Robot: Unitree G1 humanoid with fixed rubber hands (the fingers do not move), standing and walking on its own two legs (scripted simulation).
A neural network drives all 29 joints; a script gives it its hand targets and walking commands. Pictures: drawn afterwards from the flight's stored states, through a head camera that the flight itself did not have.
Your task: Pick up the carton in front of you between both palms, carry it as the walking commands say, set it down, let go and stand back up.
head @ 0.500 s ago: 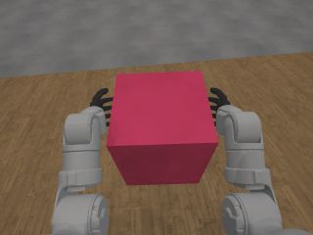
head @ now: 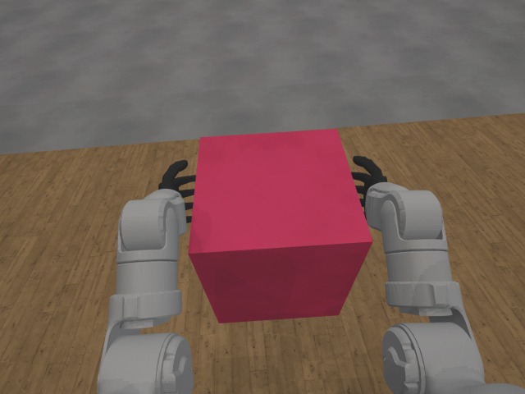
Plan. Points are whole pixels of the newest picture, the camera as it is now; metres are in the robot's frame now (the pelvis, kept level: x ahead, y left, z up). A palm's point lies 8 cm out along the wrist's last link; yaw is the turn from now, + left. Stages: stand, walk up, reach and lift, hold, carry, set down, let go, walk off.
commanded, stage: carry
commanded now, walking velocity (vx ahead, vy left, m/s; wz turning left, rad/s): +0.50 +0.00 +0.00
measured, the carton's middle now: (274, 232) +0.36 -0.01 +0.04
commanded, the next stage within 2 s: none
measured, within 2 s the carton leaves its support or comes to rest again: neither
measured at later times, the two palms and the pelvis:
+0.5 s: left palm (178, 106) +0.66 +0.18 +0.09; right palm (318, 101) +0.65 -0.12 +0.09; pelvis +0.30 +0.03 -0.04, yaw -1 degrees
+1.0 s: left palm (209, 57) +0.95 +0.14 +0.06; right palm (315, 56) +0.94 -0.16 +0.05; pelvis +0.59 +0.01 -0.08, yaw +1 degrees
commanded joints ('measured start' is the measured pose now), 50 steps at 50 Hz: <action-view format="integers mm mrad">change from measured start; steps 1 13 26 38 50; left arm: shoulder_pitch -667 -658 -705 -624 -523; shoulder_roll -1066 -1065 -1035 -1040 -904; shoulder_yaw -669 -744 -659 -683 -566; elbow -114 -259 -73 -202 9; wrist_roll -452 -536 -482 -406 -321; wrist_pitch -7 -30 15 -19 6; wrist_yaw -238 -249 -233 -165 -210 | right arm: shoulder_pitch -709 -623 -627 -731 -664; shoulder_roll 1125 1060 1018 1119 1107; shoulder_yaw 635 681 582 687 643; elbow -151 -306 -118 -293 -52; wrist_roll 386 312 333 461 414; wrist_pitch -5 -42 15 -13 -1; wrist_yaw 237 161 224 243 263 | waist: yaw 51 98 -59 -70 46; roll -60 -116 128 90 -286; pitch -443 -418 -460 -413 -516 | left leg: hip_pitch -426 -436 528 484 -313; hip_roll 69 79 394 247 -24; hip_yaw -75 27 -544 -183 -1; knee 103 -416 -771 -743 133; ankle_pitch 61 458 537 1067 -103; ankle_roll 8 -14 246 118 -50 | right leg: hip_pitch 644 675 -312 -313 863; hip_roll -358 -223 -46 -97 -466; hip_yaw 562 259 135 70 569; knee -155 -86 804 298 15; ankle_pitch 107 616 -484 -62 870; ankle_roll -131 -28 82 113 -122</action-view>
